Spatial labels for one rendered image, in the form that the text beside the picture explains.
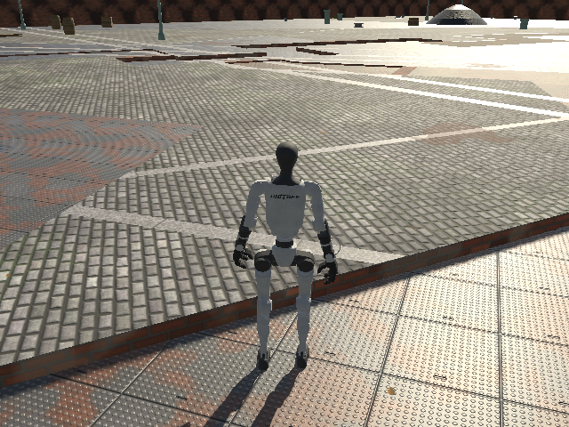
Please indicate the robot right forearm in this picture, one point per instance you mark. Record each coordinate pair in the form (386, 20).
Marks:
(326, 243)

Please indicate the robot left hand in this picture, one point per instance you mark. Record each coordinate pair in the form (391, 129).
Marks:
(243, 255)

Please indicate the robot thigh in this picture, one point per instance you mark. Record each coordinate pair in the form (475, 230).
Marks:
(263, 268)
(305, 269)

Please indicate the left robot upper arm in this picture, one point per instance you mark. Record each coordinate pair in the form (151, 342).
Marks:
(258, 188)

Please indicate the right robot thigh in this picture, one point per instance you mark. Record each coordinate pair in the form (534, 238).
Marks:
(305, 269)

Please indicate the robot left forearm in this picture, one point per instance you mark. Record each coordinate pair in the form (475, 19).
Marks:
(242, 237)

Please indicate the left robot thigh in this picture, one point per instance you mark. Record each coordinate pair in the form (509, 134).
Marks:
(263, 268)

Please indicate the robot right hand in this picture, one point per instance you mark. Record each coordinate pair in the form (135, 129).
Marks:
(333, 270)

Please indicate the right robot upper arm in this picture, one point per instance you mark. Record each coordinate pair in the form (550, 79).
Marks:
(318, 208)

